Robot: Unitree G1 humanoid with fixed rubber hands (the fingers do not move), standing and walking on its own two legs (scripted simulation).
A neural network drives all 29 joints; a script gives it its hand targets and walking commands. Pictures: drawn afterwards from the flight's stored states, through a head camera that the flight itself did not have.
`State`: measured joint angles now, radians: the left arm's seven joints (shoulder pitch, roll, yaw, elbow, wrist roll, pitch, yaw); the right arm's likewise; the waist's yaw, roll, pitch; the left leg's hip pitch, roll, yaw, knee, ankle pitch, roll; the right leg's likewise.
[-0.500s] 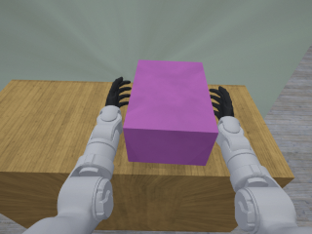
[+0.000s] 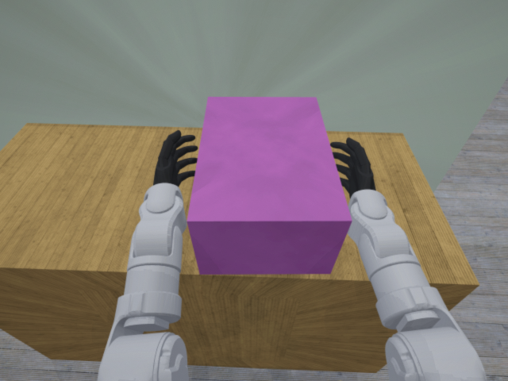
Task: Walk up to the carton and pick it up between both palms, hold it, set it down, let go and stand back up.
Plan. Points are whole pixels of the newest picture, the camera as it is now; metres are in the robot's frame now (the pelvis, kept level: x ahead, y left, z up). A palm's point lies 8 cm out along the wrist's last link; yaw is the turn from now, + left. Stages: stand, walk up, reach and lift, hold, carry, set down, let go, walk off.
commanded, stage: reach and lift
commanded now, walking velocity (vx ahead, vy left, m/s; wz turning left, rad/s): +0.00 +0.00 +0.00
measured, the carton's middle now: (263, 177) +0.42 -0.02 +0.10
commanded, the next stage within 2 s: hold in 0.80 s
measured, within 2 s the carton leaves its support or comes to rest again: neither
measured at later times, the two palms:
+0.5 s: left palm (168, 175) +0.38 +0.13 +0.15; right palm (363, 178) +0.37 -0.17 +0.14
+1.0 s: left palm (160, 167) +0.38 +0.14 +0.17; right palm (362, 170) +0.37 -0.16 +0.16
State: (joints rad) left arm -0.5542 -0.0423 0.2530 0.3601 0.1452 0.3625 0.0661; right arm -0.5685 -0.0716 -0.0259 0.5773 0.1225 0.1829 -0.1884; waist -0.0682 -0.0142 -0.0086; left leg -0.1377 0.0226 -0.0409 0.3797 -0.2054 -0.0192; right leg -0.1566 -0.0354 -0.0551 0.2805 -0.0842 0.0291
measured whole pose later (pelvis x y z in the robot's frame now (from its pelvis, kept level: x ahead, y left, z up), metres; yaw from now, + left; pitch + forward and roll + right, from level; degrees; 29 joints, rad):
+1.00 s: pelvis +0.01 +0.00 +0.00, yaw +0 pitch -6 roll -2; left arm -0.55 -0.07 0.27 0.14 0.24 0.56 0.04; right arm -0.59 -0.10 0.01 0.48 0.18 0.29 -0.19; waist -0.09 -0.04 0.02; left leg -0.06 0.03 -0.05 0.39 -0.24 -0.02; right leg -0.06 -0.02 -0.04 0.26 -0.10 0.03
